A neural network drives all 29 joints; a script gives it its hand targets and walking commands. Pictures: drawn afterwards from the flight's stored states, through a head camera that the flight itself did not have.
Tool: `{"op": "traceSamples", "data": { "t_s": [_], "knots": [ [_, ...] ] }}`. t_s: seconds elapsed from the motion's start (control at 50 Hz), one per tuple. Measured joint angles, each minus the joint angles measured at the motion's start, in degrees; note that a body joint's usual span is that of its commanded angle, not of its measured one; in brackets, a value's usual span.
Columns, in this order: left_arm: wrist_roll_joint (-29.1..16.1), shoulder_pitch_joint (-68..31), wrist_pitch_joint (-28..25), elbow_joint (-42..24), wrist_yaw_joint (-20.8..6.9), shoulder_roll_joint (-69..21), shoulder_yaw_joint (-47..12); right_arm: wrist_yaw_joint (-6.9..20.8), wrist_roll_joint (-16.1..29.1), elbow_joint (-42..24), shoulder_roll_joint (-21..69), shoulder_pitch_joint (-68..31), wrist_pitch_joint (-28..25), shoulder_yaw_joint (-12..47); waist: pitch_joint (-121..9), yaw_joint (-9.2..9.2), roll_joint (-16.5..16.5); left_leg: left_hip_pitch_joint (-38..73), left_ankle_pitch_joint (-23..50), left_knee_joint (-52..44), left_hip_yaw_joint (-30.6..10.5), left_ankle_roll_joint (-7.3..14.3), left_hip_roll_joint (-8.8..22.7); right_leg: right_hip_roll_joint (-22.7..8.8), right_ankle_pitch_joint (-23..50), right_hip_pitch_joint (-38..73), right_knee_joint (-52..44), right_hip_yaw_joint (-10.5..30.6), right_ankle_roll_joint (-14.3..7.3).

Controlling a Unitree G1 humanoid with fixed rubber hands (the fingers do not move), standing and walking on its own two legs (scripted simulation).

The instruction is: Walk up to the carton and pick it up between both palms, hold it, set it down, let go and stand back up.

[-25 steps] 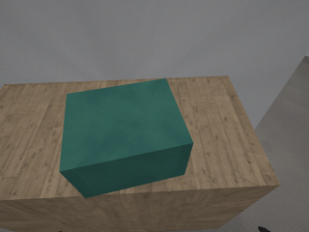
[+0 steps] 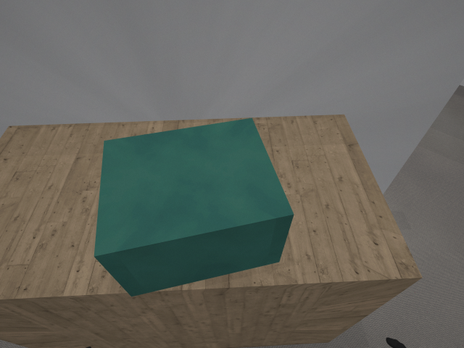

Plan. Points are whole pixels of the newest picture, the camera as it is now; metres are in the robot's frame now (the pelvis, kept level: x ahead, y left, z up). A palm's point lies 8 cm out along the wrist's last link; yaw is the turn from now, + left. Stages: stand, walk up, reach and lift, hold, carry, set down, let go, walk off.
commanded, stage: walk up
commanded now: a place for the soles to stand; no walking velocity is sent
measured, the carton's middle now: (194, 203) +0.38 +0.09 +0.02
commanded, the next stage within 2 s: reach and lift in 0.48 s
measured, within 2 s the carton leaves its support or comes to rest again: neither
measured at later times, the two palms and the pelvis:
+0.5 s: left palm out of the picture +0.09 +0.30 -0.11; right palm out of the picture +0.10 -0.28 -0.12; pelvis +0.00 +0.01 +0.00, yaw +0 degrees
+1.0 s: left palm out of the picture +0.12 +0.30 -0.08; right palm out of the picture +0.12 -0.26 -0.08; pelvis -0.03 +0.01 +0.00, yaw +1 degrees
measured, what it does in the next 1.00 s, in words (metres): stands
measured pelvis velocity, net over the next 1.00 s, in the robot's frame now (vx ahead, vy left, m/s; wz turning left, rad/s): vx -0.03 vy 0.01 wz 0.02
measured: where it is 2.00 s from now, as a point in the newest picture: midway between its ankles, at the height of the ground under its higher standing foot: outside the picture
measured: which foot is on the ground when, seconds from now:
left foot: down 0.00-1.00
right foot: down 0.00-1.00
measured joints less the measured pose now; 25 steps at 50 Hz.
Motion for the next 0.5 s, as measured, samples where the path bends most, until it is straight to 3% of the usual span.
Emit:
{"op": "traceSamples", "data": {
  "t_s": [0.5],
  "knots": [
    [0.0, 0.0, 0.0, 0.0, -0.28, 0.0, -0.01, 0.51, 0.0, -1.65, 0.0, 0.34, 0.1, 0.0, 0.0, 0.0, 0.02, -0.01, 0.13, 0.0, 0.0, 0.88, -0.7, -0.68, 0.0, 0.04, 0.1, 0.02, 0.67]
  ]
}}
